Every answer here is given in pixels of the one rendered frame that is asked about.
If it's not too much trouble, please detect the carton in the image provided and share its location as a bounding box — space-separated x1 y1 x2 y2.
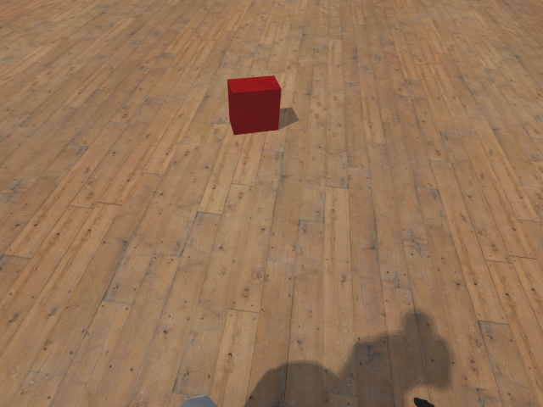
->
227 75 282 135

